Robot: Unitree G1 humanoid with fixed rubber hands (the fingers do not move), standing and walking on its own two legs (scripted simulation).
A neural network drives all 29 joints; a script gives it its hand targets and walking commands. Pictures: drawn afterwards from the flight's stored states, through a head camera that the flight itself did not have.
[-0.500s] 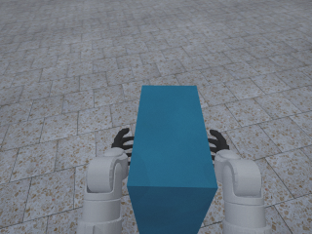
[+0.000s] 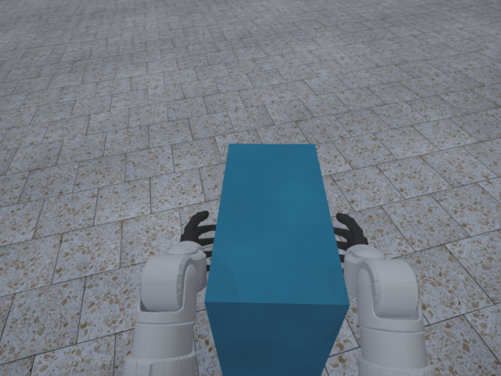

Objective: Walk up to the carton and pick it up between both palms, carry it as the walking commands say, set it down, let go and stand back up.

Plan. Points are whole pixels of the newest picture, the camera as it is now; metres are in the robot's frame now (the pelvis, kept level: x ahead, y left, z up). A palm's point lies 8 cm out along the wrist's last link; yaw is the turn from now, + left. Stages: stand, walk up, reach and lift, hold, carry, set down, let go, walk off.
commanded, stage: carry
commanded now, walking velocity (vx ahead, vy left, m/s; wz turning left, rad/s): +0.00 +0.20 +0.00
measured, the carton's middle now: (271, 261) +0.33 +0.00 +0.02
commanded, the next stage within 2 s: none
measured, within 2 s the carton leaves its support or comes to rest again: neither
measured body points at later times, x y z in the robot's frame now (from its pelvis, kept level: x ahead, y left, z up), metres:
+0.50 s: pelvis -0.09 +0.13 +0.00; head -0.09 +0.12 +0.45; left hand +0.21 +0.26 +0.08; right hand +0.22 +0.01 +0.07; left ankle -0.03 +0.20 -0.71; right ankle -0.09 +0.02 -0.73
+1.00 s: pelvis -0.18 +0.27 -0.01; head -0.17 +0.26 +0.44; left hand +0.12 +0.40 +0.07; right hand +0.13 +0.15 +0.07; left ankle -0.10 +0.33 -0.73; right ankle -0.18 +0.17 -0.74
